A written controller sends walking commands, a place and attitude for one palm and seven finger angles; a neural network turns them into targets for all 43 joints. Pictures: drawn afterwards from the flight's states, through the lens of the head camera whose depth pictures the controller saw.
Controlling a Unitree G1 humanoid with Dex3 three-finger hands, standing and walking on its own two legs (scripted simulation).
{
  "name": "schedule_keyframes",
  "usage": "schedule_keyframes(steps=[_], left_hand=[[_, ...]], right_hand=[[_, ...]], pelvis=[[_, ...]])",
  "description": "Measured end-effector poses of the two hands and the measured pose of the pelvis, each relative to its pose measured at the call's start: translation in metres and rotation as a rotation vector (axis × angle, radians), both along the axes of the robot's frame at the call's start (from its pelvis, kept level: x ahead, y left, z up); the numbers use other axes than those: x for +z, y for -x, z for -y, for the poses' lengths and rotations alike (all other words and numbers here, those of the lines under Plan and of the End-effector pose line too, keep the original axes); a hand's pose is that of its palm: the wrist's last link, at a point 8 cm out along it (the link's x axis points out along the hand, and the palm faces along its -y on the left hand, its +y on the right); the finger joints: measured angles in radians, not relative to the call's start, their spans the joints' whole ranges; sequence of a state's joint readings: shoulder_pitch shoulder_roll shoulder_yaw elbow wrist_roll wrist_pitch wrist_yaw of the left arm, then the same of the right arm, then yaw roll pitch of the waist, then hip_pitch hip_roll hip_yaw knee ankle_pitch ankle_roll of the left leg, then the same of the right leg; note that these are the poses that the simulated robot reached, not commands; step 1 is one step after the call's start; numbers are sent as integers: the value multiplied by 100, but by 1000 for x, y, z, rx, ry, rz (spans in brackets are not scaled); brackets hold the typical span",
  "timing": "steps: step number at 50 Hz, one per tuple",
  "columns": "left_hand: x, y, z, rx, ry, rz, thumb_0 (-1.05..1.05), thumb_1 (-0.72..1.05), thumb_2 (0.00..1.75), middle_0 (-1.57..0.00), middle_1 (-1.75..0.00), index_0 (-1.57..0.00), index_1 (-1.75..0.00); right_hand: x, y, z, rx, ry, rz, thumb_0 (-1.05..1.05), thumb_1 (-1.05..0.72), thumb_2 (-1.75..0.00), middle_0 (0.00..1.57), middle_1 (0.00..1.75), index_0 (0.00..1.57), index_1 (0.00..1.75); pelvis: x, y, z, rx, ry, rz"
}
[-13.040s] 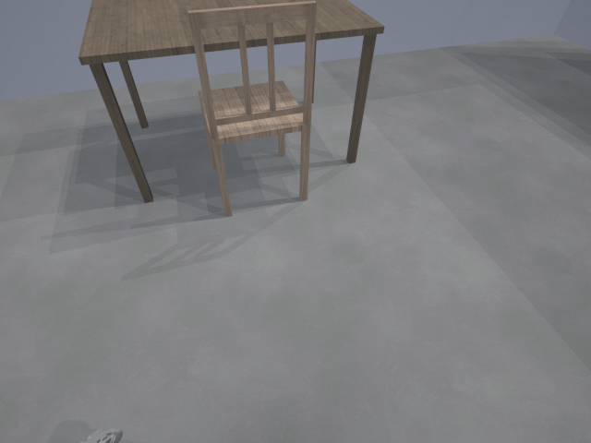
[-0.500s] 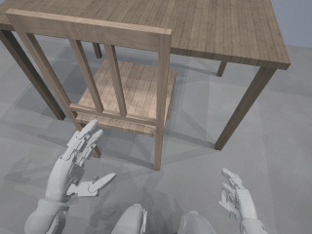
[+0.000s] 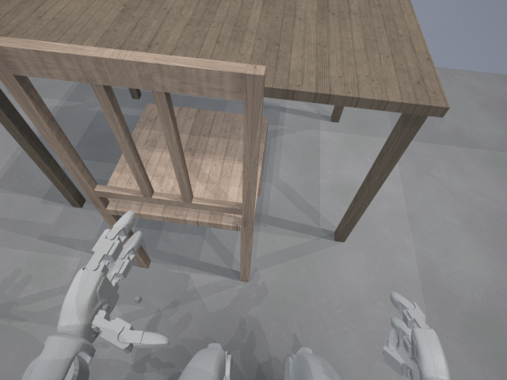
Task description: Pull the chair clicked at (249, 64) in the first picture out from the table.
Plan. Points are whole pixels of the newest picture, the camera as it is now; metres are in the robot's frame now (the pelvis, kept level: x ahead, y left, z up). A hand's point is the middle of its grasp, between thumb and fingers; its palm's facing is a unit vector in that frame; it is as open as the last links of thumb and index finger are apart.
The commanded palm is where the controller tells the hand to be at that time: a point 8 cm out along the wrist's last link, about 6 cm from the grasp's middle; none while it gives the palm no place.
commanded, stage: raise the hand toward the chair's back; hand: left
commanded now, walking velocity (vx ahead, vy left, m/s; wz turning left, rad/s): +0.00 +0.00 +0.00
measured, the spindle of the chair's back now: (129, 149) +0.52 +0.28 +0.00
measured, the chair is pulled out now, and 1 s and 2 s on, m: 0.00 0.00 0.00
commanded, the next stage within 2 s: aim the fingers beside a spindle in 0.92 s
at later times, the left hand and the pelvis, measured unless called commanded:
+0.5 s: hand (109, 273) +0.25 +0.22 +0.05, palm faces -0.06 -1.00 -0.07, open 16.9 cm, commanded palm +0.23 +0.27 +0.05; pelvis +0.01 +0.01 +0.01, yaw +1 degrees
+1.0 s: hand (113, 281) +0.24 +0.21 +0.05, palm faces -0.06 -1.00 -0.06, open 16.9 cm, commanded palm +0.23 +0.27 +0.05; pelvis +0.01 +0.00 +0.01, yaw +0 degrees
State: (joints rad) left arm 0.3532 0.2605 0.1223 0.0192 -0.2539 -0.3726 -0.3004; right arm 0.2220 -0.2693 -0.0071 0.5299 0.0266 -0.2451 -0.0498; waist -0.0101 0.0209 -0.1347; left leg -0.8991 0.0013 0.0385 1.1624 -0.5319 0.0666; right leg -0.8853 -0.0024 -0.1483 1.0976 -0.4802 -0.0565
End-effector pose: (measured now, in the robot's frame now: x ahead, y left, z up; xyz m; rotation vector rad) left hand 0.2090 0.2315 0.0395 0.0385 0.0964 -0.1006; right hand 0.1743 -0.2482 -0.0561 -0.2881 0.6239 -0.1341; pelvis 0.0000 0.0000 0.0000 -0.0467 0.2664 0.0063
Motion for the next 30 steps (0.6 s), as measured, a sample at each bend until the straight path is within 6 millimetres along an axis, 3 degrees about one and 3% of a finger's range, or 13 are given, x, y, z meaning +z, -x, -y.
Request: schedule_keyframes(steps=[5,11,14,21,30], left_hand=[[22,-5,-18,87,-23,82,0,-38,35,-8,-10,-7,-10],[7,-10,-19,15,-26,-8,0,-46,31,-7,-9,-6,-9],[6,-10,-21,4,-12,-31,-1,-48,31,-7,-9,-6,-9],[24,-18,-38,67,-37,63,-1,-49,30,-7,-9,-6,-9],[12,-24,-32,0,-10,-26,-1,-50,30,-6,-8,-6,-8]], right_hand=[[8,-20,-19,48,-37,35,1,-91,-90,20,30,20,30],[4,-28,-34,89,-63,24,1,-91,-90,21,30,20,30],[4,-25,-35,81,-62,4,1,-91,-90,21,30,20,30],[-1,-9,-28,61,-41,-54,1,-91,-90,21,30,20,30],[2,9,-13,6,-23,-77,1,-91,-90,21,30,20,30]], pelvis=[[6,-6,-2,9,2,5],[6,-8,-4,12,6,-1],[8,-10,-5,9,6,1],[10,-11,-6,14,11,6],[14,-11,-8,4,9,5]])
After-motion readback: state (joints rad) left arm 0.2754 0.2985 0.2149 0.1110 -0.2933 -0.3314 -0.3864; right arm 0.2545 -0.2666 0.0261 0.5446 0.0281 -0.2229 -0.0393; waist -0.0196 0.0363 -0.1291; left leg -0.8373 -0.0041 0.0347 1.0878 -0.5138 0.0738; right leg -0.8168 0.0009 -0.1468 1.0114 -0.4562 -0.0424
